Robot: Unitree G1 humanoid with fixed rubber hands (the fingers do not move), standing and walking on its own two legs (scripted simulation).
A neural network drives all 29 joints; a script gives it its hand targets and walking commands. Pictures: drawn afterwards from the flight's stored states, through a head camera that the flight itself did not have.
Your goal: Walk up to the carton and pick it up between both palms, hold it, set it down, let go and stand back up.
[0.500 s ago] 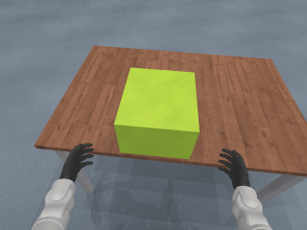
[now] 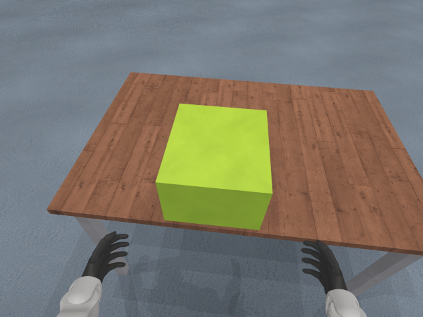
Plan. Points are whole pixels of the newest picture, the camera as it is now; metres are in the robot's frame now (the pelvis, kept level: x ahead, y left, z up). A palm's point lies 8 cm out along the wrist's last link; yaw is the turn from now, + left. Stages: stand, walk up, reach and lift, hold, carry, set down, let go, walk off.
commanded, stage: set down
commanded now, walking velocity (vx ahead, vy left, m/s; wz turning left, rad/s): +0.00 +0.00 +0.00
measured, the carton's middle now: (217, 163) +0.50 +0.00 -0.06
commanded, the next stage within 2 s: let go in 0.28 s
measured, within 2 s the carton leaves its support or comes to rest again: neither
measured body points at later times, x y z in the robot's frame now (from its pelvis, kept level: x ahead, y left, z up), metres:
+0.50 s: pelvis +0.00 -0.01 +0.00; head -0.01 +0.00 +0.45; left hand +0.18 +0.23 -0.08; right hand +0.17 -0.23 -0.08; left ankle -0.01 +0.10 -0.74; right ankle +0.01 -0.10 -0.74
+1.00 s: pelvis +0.00 -0.01 -0.01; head -0.01 -0.02 +0.44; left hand +0.15 +0.24 -0.09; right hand +0.10 -0.29 -0.11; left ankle -0.01 +0.10 -0.74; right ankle +0.01 -0.10 -0.74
